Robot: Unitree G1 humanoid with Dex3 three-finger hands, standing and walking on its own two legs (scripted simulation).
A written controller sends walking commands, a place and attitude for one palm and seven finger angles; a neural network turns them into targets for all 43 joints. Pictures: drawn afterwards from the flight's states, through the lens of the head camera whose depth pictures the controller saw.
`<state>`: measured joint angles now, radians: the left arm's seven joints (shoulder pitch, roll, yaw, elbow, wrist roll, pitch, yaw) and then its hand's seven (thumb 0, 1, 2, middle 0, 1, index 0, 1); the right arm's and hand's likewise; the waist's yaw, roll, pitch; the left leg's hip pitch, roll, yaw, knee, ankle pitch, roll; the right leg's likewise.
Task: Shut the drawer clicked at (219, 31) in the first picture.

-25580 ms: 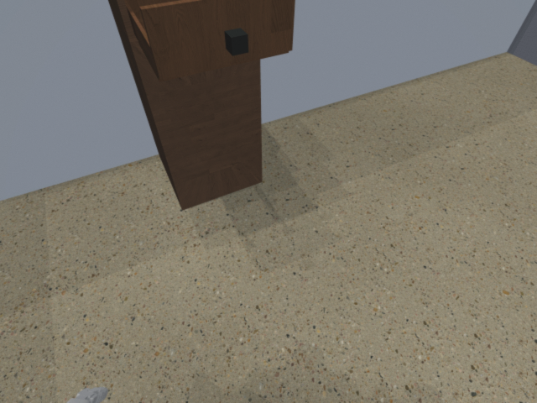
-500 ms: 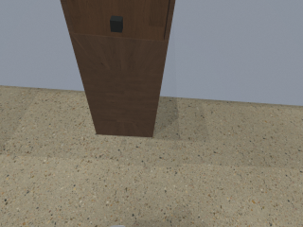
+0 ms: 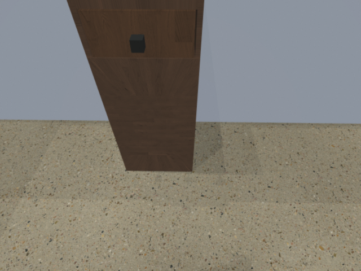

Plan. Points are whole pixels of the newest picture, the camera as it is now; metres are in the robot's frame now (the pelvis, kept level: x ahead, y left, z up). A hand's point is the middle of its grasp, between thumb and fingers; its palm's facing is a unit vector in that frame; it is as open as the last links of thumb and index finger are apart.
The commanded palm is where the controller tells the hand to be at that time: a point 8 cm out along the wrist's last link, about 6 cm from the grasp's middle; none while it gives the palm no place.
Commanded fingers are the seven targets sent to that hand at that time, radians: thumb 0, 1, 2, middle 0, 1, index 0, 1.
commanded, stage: let the arm hang, fingers relaxed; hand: left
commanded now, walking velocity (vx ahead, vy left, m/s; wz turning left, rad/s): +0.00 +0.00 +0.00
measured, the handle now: (138, 40) +0.79 +0.19 +0.13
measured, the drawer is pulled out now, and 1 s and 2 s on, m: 0.00 0.00 0.00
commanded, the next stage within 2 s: look to check the result in 0.28 s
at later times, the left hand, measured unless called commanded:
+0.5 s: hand out of the picture -0.01 +0.15 -0.17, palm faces +0.06 -0.98 -0.18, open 7.4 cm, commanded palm none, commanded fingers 0.00 0.90 0.90 -0.20 -0.30 -0.20 -0.30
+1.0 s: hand out of the picture +0.01 +0.13 -0.17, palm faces +0.05 -0.98 -0.17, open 7.4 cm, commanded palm none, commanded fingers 0.00 0.90 0.90 -0.20 -0.30 -0.20 -0.30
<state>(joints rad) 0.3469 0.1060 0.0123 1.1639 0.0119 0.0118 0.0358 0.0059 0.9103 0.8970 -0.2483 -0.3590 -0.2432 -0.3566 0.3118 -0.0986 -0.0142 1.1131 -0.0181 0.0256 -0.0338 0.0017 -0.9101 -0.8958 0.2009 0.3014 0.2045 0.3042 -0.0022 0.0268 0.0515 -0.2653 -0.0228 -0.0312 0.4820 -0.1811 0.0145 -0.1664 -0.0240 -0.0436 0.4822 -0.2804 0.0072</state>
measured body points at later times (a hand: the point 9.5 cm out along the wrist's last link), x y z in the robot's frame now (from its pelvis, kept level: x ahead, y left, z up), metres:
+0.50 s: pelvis +0.02 -0.02 +0.00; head +0.04 -0.02 +0.45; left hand -0.01 +0.20 -0.16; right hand +0.00 -0.22 -0.16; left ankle +0.05 +0.11 -0.74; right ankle -0.01 -0.13 -0.74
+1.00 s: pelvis +0.03 -0.02 +0.00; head +0.04 -0.03 +0.45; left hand +0.01 +0.19 -0.16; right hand +0.01 -0.23 -0.16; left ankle +0.05 +0.11 -0.74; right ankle -0.01 -0.13 -0.74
